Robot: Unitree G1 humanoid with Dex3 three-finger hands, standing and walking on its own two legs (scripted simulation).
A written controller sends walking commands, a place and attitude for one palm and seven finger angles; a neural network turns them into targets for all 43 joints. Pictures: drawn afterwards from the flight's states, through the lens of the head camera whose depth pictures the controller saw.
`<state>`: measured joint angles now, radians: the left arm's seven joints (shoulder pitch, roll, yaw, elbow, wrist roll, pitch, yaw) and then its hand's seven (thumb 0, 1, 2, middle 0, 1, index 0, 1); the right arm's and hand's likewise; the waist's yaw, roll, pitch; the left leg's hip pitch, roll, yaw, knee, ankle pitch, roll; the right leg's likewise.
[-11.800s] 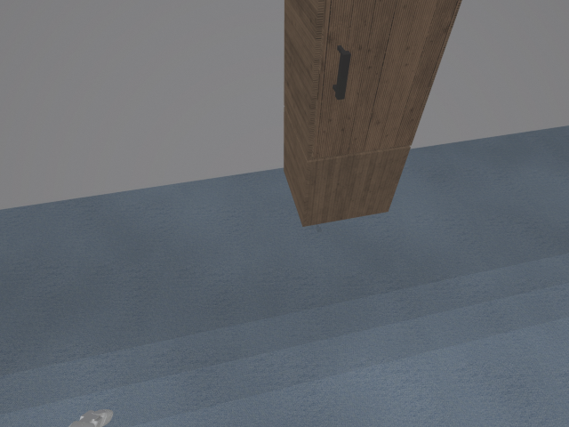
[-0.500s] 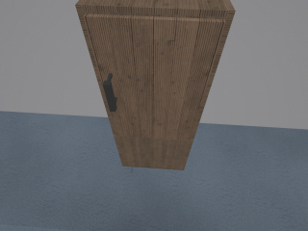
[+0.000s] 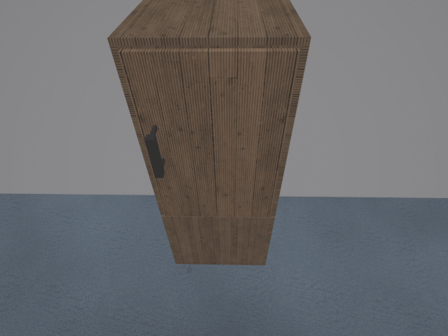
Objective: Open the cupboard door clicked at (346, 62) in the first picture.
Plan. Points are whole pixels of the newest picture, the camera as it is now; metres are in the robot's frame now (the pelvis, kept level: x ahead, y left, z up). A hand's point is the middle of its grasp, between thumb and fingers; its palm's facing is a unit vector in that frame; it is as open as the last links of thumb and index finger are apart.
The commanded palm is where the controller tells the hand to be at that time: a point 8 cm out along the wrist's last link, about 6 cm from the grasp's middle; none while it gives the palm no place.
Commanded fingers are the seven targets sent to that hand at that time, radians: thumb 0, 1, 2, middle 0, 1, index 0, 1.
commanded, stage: come to a stop and stand still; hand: left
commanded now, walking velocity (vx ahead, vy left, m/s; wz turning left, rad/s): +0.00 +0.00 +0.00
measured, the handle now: (157, 152) +0.57 +0.21 +0.00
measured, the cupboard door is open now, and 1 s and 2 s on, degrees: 0 0 0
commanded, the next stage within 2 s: look again from close up in 0.92 s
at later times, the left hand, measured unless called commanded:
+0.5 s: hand out of the picture -0.03 +0.21 -0.17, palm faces +0.01 -0.98 -0.18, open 7.4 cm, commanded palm none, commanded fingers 0.00 0.90 0.90 -0.20 -0.30 -0.20 -0.30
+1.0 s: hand out of the picture -0.08 +0.21 -0.17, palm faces +0.02 -0.99 -0.17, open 7.4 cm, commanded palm none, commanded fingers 0.00 0.90 0.90 -0.20 -0.30 -0.20 -0.30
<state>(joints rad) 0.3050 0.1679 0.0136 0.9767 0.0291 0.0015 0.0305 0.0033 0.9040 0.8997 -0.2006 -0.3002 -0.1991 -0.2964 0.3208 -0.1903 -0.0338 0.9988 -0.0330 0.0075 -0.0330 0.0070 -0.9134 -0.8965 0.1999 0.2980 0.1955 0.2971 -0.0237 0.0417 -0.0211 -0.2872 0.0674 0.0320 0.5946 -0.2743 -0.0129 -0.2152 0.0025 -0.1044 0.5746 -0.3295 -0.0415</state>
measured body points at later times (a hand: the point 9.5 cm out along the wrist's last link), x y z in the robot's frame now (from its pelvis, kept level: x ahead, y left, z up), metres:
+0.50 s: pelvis -0.03 +0.04 +0.01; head -0.04 +0.05 +0.46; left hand -0.03 +0.26 -0.15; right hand -0.02 -0.19 -0.14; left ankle +0.03 +0.14 -0.73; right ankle -0.01 -0.09 -0.73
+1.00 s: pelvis -0.04 +0.06 +0.01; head -0.04 +0.06 +0.46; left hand -0.08 +0.27 -0.15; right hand -0.04 -0.16 -0.15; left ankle +0.03 +0.14 -0.73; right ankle -0.01 -0.09 -0.73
